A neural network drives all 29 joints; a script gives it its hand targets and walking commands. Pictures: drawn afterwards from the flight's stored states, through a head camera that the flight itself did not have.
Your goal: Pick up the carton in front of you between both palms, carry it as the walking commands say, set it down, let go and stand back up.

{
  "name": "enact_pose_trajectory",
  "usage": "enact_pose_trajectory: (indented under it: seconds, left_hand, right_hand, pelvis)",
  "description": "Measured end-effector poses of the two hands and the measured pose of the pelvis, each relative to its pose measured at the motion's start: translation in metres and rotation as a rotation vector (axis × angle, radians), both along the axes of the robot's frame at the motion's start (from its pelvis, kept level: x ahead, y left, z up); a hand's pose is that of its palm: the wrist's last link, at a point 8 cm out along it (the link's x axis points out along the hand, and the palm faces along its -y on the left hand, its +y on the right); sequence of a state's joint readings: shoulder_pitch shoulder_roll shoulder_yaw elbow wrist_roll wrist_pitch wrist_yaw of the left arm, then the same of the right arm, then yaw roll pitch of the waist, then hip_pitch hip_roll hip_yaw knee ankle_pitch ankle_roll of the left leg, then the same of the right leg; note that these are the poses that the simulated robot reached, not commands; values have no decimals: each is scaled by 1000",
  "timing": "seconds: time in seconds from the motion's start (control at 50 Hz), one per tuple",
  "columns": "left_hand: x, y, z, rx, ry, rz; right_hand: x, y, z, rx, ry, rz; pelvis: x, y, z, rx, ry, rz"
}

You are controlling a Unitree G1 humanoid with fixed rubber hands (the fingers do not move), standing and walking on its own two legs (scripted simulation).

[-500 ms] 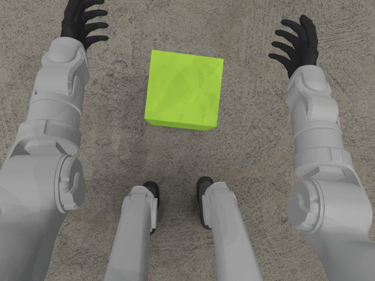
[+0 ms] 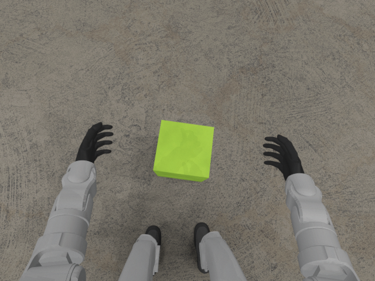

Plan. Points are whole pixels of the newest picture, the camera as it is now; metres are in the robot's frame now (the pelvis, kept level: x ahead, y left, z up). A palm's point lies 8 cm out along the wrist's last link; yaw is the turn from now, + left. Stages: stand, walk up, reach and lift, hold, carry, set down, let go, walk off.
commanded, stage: let go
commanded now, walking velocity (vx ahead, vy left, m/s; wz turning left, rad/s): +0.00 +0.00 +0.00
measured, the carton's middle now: (183, 153) +0.47 -0.02 -0.59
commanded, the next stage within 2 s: stand in 0.92 s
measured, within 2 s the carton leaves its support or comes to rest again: neither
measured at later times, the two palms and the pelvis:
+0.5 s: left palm (33, 245) +0.22 +0.24 -0.01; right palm (323, 251) +0.20 -0.23 -0.01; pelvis +0.04 +0.01 +0.06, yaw -1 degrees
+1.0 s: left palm (25, 262) +0.19 +0.25 -0.02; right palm (336, 249) +0.20 -0.25 -0.01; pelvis +0.04 +0.00 +0.05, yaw -1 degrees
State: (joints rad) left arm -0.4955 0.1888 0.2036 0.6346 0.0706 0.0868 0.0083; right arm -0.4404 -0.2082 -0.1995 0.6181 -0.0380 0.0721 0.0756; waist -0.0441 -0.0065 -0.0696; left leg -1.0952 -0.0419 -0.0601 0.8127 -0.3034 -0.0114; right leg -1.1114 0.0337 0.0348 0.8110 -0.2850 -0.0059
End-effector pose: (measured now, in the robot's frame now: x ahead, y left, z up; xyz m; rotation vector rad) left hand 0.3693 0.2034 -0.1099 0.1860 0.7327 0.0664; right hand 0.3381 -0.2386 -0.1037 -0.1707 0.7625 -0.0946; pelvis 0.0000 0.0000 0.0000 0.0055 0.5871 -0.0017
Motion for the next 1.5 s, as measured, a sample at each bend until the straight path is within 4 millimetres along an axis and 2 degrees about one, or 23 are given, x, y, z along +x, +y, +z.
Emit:
enact_pose_trajectory:
  seconds: [0.12, 0.34, 0.46, 0.62, 0.78, 0.92, 0.96, 1.08, 1.18, 1.5]
  left_hand:
    - [-35, 6, 28, -5, 7, -5]
    - [-114, 22, 72, -11, 30, -7]
    - [-146, 33, 92, -5, 36, -5]
    - [-167, 41, 103, -8, 54, 0]
    - [-169, 37, 104, -13, 62, 1]
    - [-172, 33, 98, -8, 61, 15]
    - [-175, 37, 93, 35, 72, 16]
    - [-190, 72, 85, 152, 141, 53]
    - [-196, 90, 85, 196, 180, 75]
    - [-195, 91, 77, 199, 234, 78]
  right_hand:
    - [-36, 0, 28, 8, 3, -5]
    - [-116, 7, 76, 10, 22, -19]
    - [-140, 10, 92, 9, 26, -6]
    - [-140, 17, 95, 17, 24, 18]
    - [-138, 17, 96, 11, 35, 22]
    - [-139, 7, 99, -33, 56, -2]
    - [-138, 0, 97, -62, 44, -12]
    - [-146, -29, 85, -148, 76, -24]
    - [-151, -40, 78, -177, 122, -19]
    - [-153, -46, 70, -189, 191, -16]
  pelvis:
    - [15, -1, 18, -1, -99, -4]
    - [34, 4, 49, -8, -356, -9]
    - [41, 8, 58, -14, -495, -11]
    - [40, 12, 59, -15, -624, -12]
    - [38, 11, 57, -13, -682, -7]
    - [38, 6, 55, -12, -689, -16]
    - [38, 5, 54, -14, -662, -13]
    - [41, 4, 53, -15, -605, -5]
    - [46, 3, 53, -14, -590, -2]
    - [55, 3, 56, -10, -596, 2]
